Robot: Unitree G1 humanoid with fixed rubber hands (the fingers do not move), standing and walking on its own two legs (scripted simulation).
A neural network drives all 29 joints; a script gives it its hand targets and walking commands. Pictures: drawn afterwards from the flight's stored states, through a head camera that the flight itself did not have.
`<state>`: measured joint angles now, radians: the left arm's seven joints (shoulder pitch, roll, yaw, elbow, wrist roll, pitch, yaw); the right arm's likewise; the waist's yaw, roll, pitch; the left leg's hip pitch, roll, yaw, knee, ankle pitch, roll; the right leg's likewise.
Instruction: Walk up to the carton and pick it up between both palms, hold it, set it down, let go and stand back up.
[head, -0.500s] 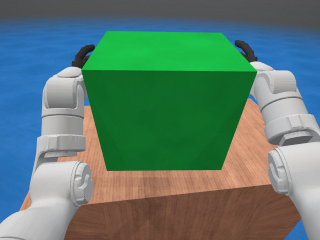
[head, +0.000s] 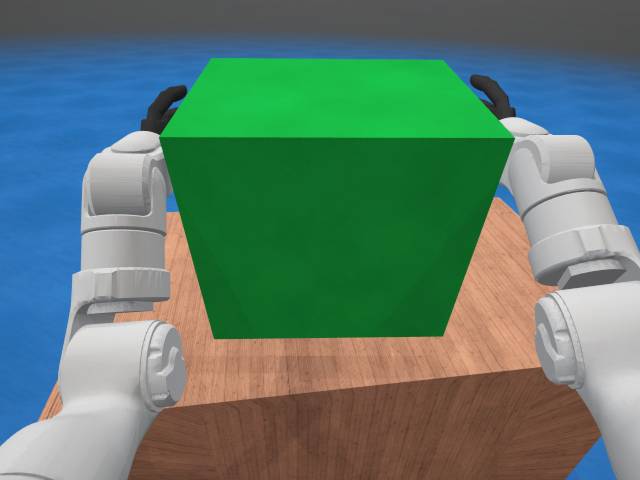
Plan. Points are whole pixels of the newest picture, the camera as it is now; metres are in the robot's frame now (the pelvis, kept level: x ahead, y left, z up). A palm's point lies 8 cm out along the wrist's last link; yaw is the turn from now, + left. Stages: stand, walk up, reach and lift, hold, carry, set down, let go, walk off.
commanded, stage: hold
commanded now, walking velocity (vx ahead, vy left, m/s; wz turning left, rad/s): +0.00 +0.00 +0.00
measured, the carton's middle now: (328, 199) +0.37 +0.00 +0.25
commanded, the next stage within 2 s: set down in 1.92 s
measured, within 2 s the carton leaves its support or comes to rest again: neither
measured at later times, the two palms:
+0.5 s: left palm (157, 148) +0.37 +0.19 +0.31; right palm (490, 136) +0.38 -0.18 +0.33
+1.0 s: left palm (156, 151) +0.36 +0.19 +0.31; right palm (491, 138) +0.37 -0.18 +0.33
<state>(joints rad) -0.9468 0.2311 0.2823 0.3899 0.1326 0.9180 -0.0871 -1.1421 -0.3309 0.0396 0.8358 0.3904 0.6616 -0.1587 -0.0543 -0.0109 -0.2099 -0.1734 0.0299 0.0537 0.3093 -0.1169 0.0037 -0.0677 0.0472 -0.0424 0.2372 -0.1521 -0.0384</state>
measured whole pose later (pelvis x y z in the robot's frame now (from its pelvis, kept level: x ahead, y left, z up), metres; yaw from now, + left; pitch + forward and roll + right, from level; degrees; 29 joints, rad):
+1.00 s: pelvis +0.00 +0.00 +0.00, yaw +0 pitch -1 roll -1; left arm -0.96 0.24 0.28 0.42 0.13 0.91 -0.09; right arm -1.15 -0.32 0.04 0.85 0.38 0.67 -0.16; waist -0.05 -0.01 -0.21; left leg -0.18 0.03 0.05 0.31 -0.11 0.00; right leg -0.07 0.05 -0.05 0.24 -0.15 -0.04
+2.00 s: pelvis +0.00 +0.00 +0.00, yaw +0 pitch -1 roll -1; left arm -0.96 0.25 0.27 0.42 0.13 0.90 -0.09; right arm -1.15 -0.33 0.05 0.84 0.38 0.67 -0.16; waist -0.06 -0.01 -0.21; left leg -0.18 0.03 0.04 0.31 -0.12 0.00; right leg -0.07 0.05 -0.05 0.23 -0.15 -0.04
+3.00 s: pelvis +0.01 +0.00 +0.00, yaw +2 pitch -5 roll +0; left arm -0.87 0.18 0.35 0.39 0.20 0.61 -0.12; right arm -0.93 -0.17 -0.16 0.78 0.14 0.29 -0.08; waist -0.06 -0.07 -0.03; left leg -0.08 0.00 0.02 0.30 -0.13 0.01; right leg 0.02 0.02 -0.07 0.27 -0.20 -0.03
